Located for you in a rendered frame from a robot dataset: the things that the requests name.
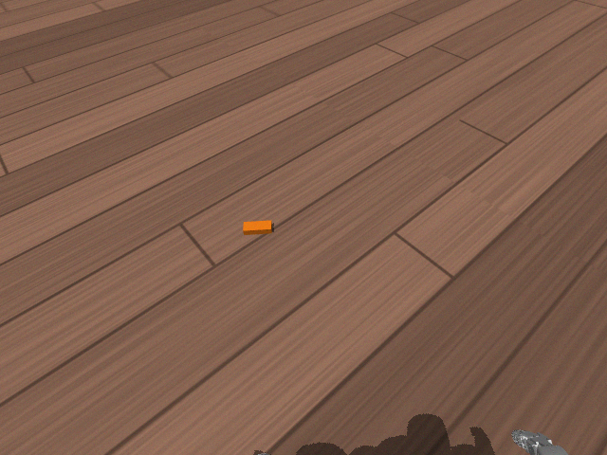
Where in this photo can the small box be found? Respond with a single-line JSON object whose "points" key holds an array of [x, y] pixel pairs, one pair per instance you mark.
{"points": [[257, 227]]}

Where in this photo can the right robot hand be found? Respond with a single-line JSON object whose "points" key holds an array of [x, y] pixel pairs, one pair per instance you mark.
{"points": [[536, 444]]}

